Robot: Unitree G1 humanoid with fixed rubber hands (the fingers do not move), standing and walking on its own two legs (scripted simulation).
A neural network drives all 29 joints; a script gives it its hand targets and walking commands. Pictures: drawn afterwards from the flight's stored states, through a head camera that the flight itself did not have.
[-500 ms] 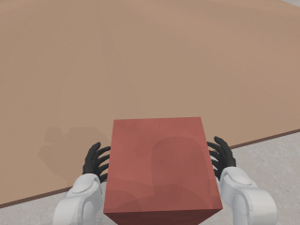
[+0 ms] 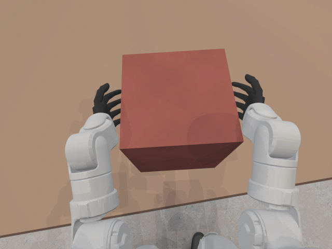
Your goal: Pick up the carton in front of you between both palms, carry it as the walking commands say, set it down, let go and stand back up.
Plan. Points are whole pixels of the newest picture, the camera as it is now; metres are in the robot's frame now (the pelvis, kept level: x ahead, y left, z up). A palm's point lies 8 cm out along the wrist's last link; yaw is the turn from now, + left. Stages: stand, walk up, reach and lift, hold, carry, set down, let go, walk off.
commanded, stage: carry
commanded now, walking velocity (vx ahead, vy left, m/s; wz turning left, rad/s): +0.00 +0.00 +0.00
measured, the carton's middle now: (175, 120) +0.40 +0.01 +0.06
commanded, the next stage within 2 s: none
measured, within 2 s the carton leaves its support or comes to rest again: neither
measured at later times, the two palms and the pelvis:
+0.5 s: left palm (115, 63) +0.53 +0.15 +0.14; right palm (241, 56) +0.52 -0.16 +0.14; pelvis +0.19 +0.00 +0.00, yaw -1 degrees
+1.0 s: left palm (134, 15) +0.76 +0.12 +0.14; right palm (231, 4) +0.79 -0.18 +0.13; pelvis +0.43 -0.05 +0.01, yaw +1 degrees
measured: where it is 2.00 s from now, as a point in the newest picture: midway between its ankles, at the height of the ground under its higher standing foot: (184, 112)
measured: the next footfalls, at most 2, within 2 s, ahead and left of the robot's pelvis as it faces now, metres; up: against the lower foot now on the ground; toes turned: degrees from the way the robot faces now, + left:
left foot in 0.20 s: +0.22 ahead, +0.10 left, +0.00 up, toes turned +5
right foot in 0.92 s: +0.60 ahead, -0.12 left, +0.06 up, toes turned -6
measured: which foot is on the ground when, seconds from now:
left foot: up 0.00-0.18, down 0.20-0.92, up 0.94-1.00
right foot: down 0.00-0.58, up 0.60-0.90, down 0.92-1.00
